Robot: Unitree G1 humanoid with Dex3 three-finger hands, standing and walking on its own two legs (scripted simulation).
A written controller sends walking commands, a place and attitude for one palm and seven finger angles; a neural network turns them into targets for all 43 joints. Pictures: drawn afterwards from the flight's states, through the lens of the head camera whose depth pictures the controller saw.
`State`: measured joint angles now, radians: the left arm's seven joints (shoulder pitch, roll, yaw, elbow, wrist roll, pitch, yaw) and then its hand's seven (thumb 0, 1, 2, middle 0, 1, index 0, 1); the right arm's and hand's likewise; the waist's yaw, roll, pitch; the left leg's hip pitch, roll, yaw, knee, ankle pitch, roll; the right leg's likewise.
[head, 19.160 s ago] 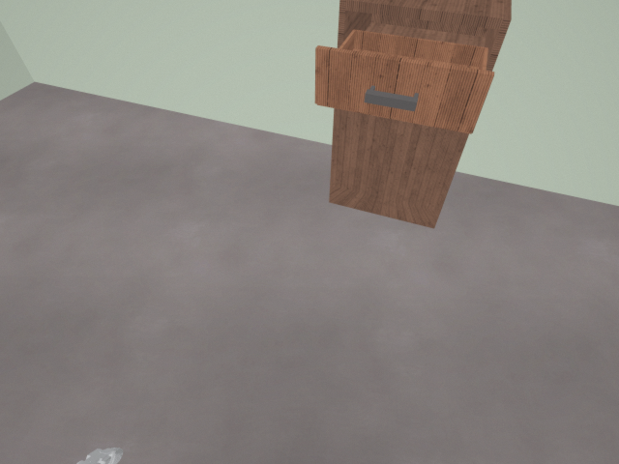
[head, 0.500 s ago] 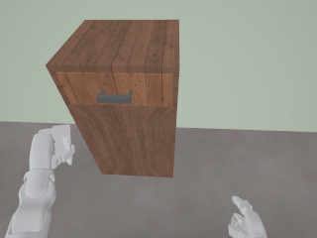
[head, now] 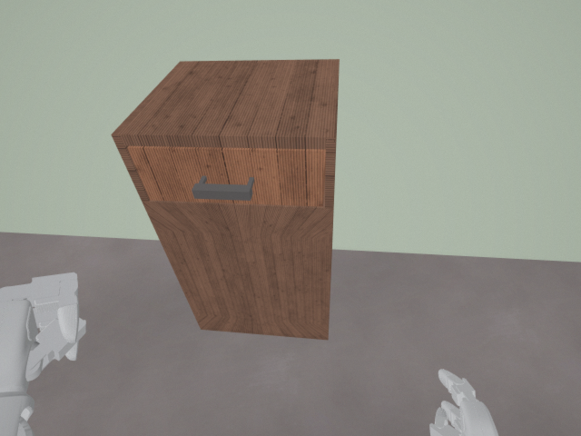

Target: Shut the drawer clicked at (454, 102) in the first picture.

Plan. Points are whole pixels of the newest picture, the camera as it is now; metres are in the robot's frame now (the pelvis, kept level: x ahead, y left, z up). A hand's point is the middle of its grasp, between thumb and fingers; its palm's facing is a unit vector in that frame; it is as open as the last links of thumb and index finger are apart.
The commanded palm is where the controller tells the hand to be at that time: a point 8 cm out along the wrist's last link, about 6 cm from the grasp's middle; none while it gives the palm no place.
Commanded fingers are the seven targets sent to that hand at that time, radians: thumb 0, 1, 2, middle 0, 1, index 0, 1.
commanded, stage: draw the hand back to the body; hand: left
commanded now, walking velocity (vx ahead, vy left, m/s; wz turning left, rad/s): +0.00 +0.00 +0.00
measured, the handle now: (224, 186) +0.63 +0.25 -0.02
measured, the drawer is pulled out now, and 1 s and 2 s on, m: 0.00 0.00 0.00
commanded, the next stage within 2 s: step back with the hand held close in 0.06 s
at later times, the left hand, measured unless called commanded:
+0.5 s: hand (79, 330) +0.17 +0.25 +0.15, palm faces +0.30 -0.81 -0.50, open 3.3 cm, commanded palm +0.11 +0.30 +0.17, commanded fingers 0.00 0.90 0.90 -1.40 -1.60 -1.40 -1.60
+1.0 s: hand (9, 397) +0.10 +0.28 +0.15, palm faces +0.37 -0.80 -0.48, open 3.3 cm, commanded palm +0.04 +0.32 +0.17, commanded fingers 0.00 0.90 0.90 -1.40 -1.60 -1.40 -1.60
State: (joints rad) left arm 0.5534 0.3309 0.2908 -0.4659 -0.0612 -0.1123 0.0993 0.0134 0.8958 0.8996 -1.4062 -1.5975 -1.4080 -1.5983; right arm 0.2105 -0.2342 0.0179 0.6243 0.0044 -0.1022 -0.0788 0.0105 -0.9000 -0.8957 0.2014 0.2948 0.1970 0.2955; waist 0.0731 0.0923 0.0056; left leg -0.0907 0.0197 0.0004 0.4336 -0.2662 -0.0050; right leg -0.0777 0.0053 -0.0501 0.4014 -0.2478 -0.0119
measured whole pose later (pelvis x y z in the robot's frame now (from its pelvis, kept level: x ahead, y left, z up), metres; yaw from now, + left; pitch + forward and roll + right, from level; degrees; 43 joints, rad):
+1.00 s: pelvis -0.09 +0.03 -0.01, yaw +1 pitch +1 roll -2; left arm 0.61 0.39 0.37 -0.57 0.00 -0.26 0.15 0.01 0.89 0.90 -1.41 -1.60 -1.41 -1.60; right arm 0.21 -0.21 0.00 0.56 0.00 -0.06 -0.08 0.01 -0.90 -0.90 0.20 0.30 0.20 0.30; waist 0.00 0.01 0.03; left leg -0.40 -0.01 -0.01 0.56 -0.18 0.04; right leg -0.36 0.01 -0.02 0.49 -0.17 0.03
